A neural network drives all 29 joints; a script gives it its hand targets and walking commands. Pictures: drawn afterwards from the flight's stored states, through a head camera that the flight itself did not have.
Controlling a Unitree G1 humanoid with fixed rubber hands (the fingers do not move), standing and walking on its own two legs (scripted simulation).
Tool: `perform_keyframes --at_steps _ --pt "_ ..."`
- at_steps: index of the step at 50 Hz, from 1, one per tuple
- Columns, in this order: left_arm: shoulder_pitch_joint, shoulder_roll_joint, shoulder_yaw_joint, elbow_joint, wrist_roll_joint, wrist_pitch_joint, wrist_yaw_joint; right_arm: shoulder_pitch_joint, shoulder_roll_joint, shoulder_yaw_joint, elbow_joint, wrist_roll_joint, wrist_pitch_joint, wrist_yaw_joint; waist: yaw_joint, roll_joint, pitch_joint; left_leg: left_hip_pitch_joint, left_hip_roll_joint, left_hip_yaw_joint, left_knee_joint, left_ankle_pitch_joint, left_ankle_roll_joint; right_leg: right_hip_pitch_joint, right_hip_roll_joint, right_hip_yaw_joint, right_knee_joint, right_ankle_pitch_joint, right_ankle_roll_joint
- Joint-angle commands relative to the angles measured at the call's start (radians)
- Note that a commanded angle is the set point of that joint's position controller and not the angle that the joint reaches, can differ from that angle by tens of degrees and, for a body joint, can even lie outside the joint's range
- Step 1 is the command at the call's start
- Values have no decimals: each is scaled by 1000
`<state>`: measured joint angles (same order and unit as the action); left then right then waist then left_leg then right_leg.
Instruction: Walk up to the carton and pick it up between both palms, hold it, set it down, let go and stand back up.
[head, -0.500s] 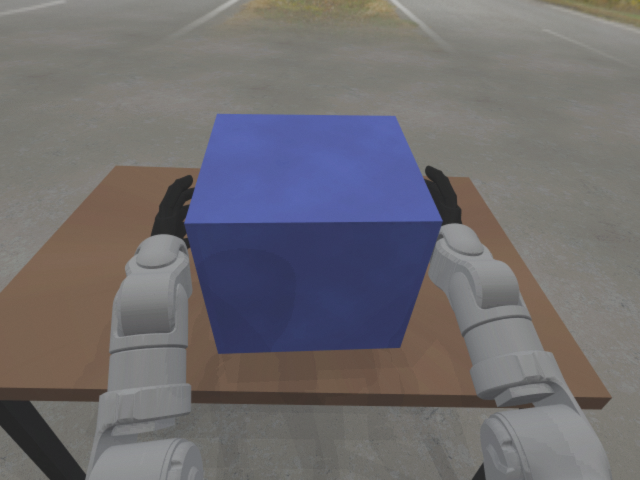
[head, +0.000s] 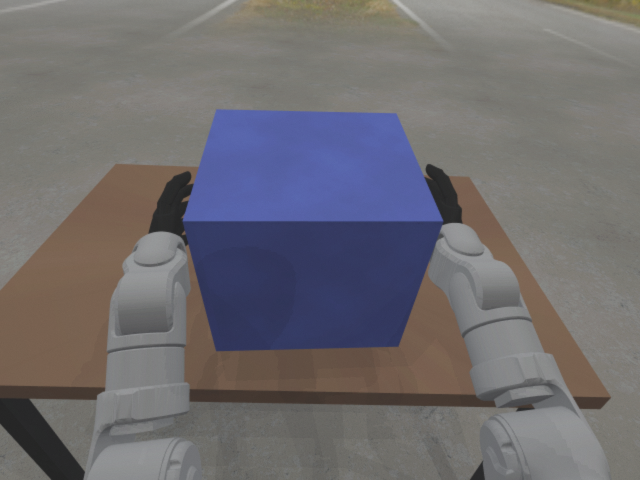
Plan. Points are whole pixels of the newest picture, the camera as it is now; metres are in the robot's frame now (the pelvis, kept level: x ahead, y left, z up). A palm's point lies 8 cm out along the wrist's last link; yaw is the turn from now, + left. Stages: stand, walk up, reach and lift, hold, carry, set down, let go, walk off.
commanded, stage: hold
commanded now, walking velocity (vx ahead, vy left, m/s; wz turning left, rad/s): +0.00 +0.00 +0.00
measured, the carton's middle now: (308, 229) +0.39 +0.01 +0.18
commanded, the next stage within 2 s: none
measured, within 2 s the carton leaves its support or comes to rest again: neither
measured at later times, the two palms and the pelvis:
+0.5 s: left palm (172, 236) +0.35 +0.17 +0.20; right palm (444, 229) +0.36 -0.16 +0.20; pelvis +0.00 +0.00 +0.00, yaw +0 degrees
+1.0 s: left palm (171, 239) +0.35 +0.17 +0.19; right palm (442, 231) +0.36 -0.16 +0.20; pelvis +0.00 +0.00 +0.00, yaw +0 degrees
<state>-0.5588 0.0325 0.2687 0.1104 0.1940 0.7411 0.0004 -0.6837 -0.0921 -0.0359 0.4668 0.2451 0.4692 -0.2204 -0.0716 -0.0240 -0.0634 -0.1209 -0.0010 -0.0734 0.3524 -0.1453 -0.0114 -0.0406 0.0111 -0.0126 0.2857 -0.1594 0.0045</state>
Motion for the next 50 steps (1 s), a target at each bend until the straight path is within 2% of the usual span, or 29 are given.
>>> perform_keyframes --at_steps 1,4,9,11,14,15,17,18,21,23,28,33,36,38,46,48,50 --pt "-858 -560 -528 -235 -182 -98 -147 -780 606 401 -350 132 -61 146 -13 68 -455 192 -50 54 -20 260 -30 71 52 -28 -23 211 45" --pt "-844 -553 -510 -197 -173 -94 -154 -786 603 388 -341 118 -60 146 -14 52 -431 179 -52 57 -30 224 -22 65 49 -28 -31 192 47" --pt "-885 -577 -548 -239 -201 -109 -144 -823 621 398 -385 126 -76 152 -15 73 -487 188 -50 52 -18 243 -27 58 53 -32 -25 186 42" --pt "-891 -569 -532 -202 -186 -107 -139 -819 610 386 -343 120 -72 156 -10 81 -446 191 -47 53 -24 225 -29 32 52 -34 -33 149 38" --pt "-888 -580 -538 -209 -189 -108 -135 -819 606 384 -343 120 -77 161 -8 84 -465 198 -43 51 -24 228 -30 26 56 -34 -31 142 34" --pt "-885 -573 -524 -197 -183 -108 -134 -825 613 390 -338 118 -77 162 4 71 -459 191 -44 53 -25 219 -23 31 55 -34 -33 132 34" --pt "-887 -577 -528 -191 -187 -110 -134 -829 616 388 -335 114 -81 163 2 65 -468 189 -43 55 -26 213 -21 30 55 -34 -32 131 35" --pt "-885 -583 -538 -195 -194 -111 -133 -828 613 383 -342 115 -84 164 -6 71 -476 196 -42 51 -23 218 -23 26 56 -34 -32 137 35" --pt "-871 -580 -533 -203 -189 -110 -134 -826 621 401 -359 123 -85 159 -1 54 -492 213 -46 52 -14 251 -21 41 58 -34 -29 182 43" --pt "-878 -578 -536 -213 -192 -113 -135 -828 628 407 -368 125 -86 154 -1 63 -495 202 -51 53 -11 258 -21 56 53 -29 -24 204 46" --pt "-862 -559 -502 -183 -168 -104 -144 -809 616 395 -327 121 -77 149 0 56 -435 183 -53 56 -23 234 -17 57 48 -29 -32 184 46" --pt "-844 -560 -508 -191 -170 -103 -154 -797 613 398 -344 125 -74 141 -10 53 -439 185 -55 54 -21 245 -22 76 49 -30 -27 219 51" --pt "-873 -565 -529 -213 -181 -108 -150 -791 607 390 -342 126 -73 143 -23 84 -439 190 -52 51 -20 248 -33 63 48 -30 -27 209 45" --pt "-868 -564 -526 -201 -178 -108 -148 -806 612 390 -348 120 -77 149 -12 74 -433 186 -52 54 -21 236 -28 52 48 -32 -32 181 44" --pt "-866 -570 -538 -228 -181 -106 -138 -791 602 396 -357 128 -74 151 -11 88 -458 214 -48 50 -9 286 -38 51 55 -34 -26 210 40" --pt "-842 -576 -549 -240 -190 -103 -137 -807 597 414 -404 140 -80 149 -8 81 -487 221 -49 48 -1 312 -38 65 60 -34 -22 238 41" --pt "-840 -567 -541 -231 -186 -101 -136 -797 591 412 -391 135 -74 147 -9 75 -471 219 -48 48 -5 291 -36 54 58 -35 -27 217 42"
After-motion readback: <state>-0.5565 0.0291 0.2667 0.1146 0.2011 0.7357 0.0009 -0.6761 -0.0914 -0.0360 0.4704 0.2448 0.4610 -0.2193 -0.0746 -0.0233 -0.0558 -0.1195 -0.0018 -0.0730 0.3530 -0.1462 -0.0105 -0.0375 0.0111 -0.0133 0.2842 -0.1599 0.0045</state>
